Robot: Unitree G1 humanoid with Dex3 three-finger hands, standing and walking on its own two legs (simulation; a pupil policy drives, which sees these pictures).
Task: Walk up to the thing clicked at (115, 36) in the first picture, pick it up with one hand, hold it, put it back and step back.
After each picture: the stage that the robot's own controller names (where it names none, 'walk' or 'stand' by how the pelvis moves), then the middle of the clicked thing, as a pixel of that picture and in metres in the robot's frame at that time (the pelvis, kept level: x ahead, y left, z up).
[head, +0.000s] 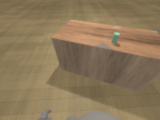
stand; (115, 38) +0.93 -0.27 -0.01
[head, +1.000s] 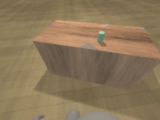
rise first; (100, 37) +0.86 -0.04 +0.02
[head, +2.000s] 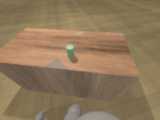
stand; (70, 51) +0.58 +0.23 +0.01
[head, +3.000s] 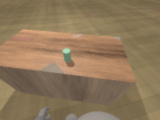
stand; (67, 55) +0.56 +0.23 +0.00
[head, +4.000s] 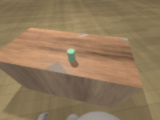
stand; (71, 55) +0.55 +0.20 -0.01
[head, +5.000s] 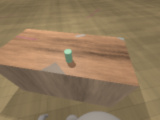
stand; (68, 56) +0.55 +0.22 -0.01
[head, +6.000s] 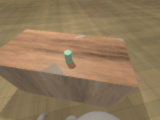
stand; (68, 57) +0.54 +0.22 -0.01
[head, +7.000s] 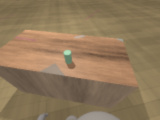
rise first; (68, 57) +0.54 +0.22 -0.01
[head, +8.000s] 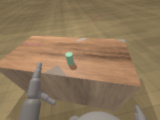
rise first; (69, 58) +0.54 +0.25 -0.01
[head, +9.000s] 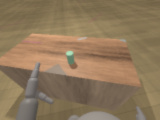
go down; (70, 57) +0.54 +0.25 -0.01
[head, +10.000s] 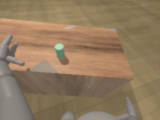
go down; (60, 51) +0.53 +0.23 +0.01
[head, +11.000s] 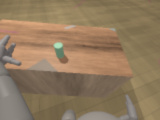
go down; (59, 50) +0.55 +0.23 +0.02
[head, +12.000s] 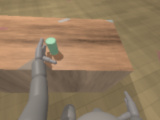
close in; (52, 46) +0.54 +0.26 +0.05
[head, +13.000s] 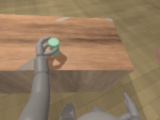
close; (54, 47) +0.52 +0.23 +0.06
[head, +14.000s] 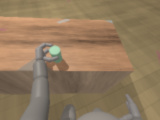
lift; (56, 54) +0.46 +0.22 +0.06
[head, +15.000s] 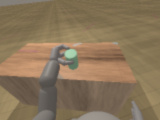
lift; (72, 59) +0.34 +0.12 +0.22
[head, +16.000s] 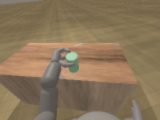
hold; (72, 62) +0.33 +0.13 +0.20
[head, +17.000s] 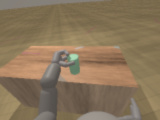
hold; (74, 64) +0.33 +0.12 +0.20
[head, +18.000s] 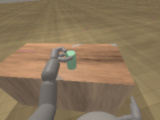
crouch; (71, 60) +0.38 +0.14 +0.18
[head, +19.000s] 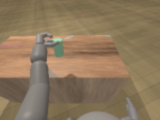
lower; (58, 47) +0.48 +0.20 +0.18
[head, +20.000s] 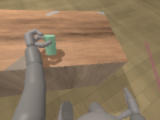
lower; (50, 44) +0.52 +0.20 +0.08
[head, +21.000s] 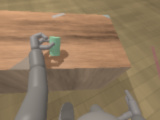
lower; (55, 46) +0.51 +0.20 +0.07
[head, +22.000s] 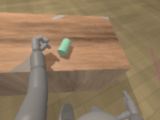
lower; (64, 47) +0.54 +0.14 +0.04
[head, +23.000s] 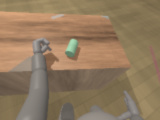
lower; (72, 48) +0.53 +0.09 +0.04
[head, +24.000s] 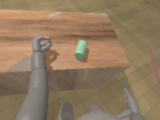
open; (81, 49) +0.51 +0.02 +0.04
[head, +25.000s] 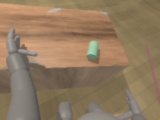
rise; (92, 50) +0.50 -0.06 +0.05
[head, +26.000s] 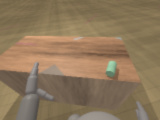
sink last; (111, 68) +0.47 -0.13 +0.01
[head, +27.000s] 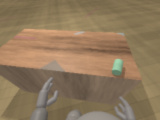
stand; (117, 67) +0.47 -0.17 +0.01
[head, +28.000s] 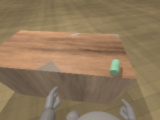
stand; (115, 67) +0.46 -0.18 +0.01
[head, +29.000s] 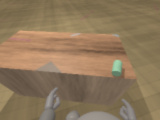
stand; (117, 68) +0.46 -0.19 +0.01
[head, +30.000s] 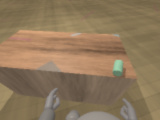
stand; (118, 67) +0.46 -0.20 +0.02
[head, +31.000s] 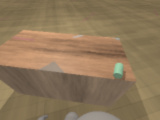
stand; (118, 70) +0.46 -0.21 -0.01
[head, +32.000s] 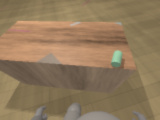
walk; (116, 58) +0.50 -0.17 -0.01
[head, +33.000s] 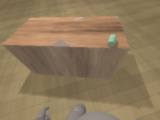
walk; (112, 40) +0.75 -0.16 -0.02
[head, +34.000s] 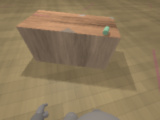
stand; (106, 30) +1.06 -0.18 -0.02
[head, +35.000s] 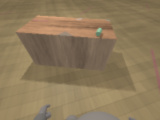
stand; (99, 32) +1.09 -0.08 -0.03
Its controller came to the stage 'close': yes
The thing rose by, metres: 0.20
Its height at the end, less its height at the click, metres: -0.02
